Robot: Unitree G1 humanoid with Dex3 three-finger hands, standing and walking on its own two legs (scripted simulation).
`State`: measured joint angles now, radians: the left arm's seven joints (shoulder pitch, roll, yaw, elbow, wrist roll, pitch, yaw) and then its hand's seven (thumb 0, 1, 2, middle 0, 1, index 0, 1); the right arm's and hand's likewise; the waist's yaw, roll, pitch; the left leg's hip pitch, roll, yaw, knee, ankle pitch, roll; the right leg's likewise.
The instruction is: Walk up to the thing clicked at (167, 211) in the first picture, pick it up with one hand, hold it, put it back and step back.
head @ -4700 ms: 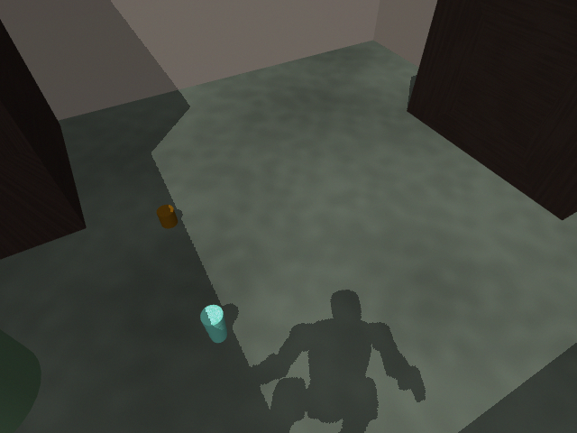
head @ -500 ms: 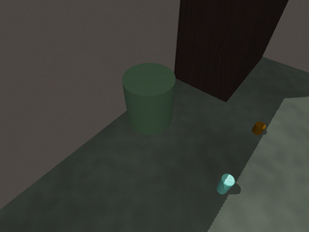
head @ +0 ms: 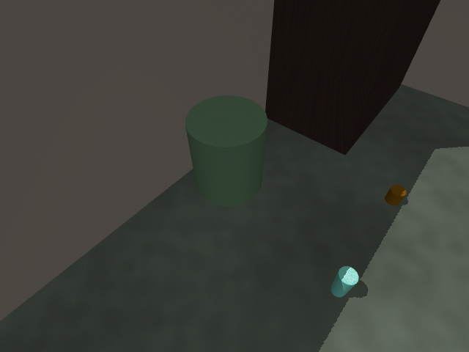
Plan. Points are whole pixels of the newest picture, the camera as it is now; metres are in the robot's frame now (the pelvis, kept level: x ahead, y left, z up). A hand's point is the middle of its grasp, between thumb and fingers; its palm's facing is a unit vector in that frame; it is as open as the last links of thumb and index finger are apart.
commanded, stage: stand
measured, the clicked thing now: (395, 195) +0.97 -0.81 -0.74
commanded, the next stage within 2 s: walk up in 1.32 s
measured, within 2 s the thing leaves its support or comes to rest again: neither
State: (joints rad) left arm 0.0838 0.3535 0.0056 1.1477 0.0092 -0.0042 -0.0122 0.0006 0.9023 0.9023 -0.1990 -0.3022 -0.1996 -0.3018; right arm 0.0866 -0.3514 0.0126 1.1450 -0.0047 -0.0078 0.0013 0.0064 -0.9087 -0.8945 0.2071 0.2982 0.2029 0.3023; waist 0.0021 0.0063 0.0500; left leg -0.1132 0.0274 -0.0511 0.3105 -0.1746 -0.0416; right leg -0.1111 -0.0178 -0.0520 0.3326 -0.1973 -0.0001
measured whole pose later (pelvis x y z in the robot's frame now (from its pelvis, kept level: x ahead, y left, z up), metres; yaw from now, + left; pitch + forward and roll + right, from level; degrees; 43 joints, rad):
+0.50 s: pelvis +0.00 +0.00 +0.00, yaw +0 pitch -2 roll +0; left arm 0.09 0.35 0.01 1.14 0.01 -0.01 -0.01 0.00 0.90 0.90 -0.20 -0.30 -0.20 -0.30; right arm 0.10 -0.35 0.01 1.14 -0.01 0.00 0.00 0.01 -0.91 -0.89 0.21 0.30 0.20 0.30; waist 0.00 0.01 0.04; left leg -0.10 0.03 -0.05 0.30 -0.17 -0.04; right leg -0.10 -0.01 -0.05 0.32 -0.19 0.00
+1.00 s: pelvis +0.00 +0.00 +0.00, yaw -1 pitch -2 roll +0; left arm 0.10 0.35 0.01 1.14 0.01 -0.01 -0.01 0.00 0.90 0.90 -0.20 -0.30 -0.20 -0.30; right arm 0.11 -0.35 0.01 1.14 -0.01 0.00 0.00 0.01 -0.91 -0.89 0.21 0.30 0.20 0.30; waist 0.00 0.00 0.05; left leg -0.10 0.03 -0.04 0.30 -0.18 -0.04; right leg -0.10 -0.01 -0.04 0.32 -0.20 0.00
